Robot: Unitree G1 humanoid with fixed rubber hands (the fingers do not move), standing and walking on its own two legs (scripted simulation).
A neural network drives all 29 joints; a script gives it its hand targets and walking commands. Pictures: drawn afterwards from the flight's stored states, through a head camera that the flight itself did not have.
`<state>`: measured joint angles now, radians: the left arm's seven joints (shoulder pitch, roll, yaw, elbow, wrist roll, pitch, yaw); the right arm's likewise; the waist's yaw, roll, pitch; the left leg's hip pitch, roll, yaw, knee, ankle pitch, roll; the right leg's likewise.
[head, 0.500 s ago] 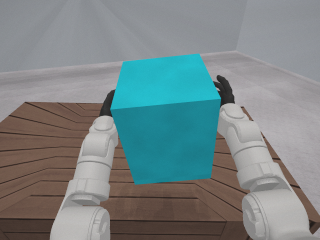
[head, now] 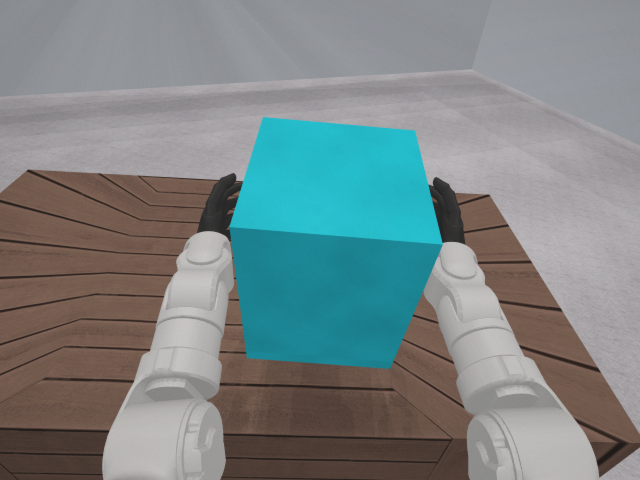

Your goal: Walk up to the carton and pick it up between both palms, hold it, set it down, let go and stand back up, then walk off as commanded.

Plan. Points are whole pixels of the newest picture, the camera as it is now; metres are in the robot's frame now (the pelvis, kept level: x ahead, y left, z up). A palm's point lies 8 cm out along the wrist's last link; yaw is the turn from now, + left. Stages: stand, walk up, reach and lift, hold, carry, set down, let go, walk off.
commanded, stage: set down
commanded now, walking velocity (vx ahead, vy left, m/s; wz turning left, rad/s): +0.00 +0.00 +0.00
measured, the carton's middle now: (328, 247) +0.41 -0.01 +0.14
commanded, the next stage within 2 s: none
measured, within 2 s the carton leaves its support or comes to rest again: neither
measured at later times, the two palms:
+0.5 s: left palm (227, 244) +0.41 +0.13 +0.14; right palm (451, 257) +0.37 -0.16 +0.16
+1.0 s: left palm (239, 258) +0.41 +0.11 +0.11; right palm (454, 280) +0.36 -0.17 +0.12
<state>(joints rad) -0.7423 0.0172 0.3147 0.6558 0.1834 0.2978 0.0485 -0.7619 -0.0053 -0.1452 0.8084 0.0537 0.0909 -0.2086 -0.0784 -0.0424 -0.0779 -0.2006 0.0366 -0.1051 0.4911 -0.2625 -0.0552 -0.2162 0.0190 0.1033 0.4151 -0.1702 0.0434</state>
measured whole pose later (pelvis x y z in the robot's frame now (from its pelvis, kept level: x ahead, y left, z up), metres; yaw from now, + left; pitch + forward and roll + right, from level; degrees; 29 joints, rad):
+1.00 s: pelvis +0.01 +0.00 +0.00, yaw +0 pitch -1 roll -1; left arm -0.74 0.02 0.31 0.87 0.18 0.10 0.01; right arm -0.62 0.06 -0.25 0.76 -0.09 0.00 -0.21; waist -0.11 -0.06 -0.03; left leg -0.20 0.04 -0.11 0.49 -0.27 -0.05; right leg -0.21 0.02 0.10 0.40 -0.18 0.05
